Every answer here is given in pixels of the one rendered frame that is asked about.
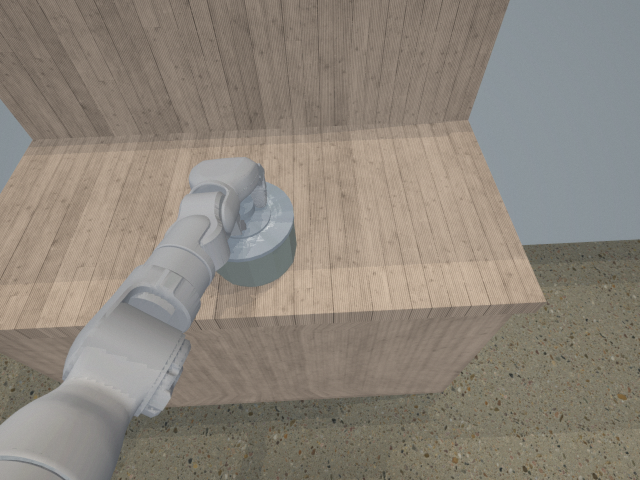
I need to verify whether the left robot hand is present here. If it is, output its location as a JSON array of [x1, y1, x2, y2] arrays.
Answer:
[[189, 157, 267, 236]]

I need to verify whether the robot left forearm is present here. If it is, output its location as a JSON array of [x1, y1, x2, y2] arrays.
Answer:
[[62, 180, 240, 381]]

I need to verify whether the robot left upper arm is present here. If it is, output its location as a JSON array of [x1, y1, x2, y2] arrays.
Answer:
[[0, 301, 191, 480]]

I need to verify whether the lid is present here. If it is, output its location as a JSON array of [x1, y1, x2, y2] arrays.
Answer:
[[227, 182, 294, 262]]

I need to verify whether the knob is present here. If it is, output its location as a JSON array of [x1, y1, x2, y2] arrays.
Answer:
[[239, 196, 255, 221]]

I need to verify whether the table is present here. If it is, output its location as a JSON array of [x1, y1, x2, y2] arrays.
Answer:
[[0, 0, 546, 407]]

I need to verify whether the pot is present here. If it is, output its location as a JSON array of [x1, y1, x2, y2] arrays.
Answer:
[[216, 223, 297, 287]]

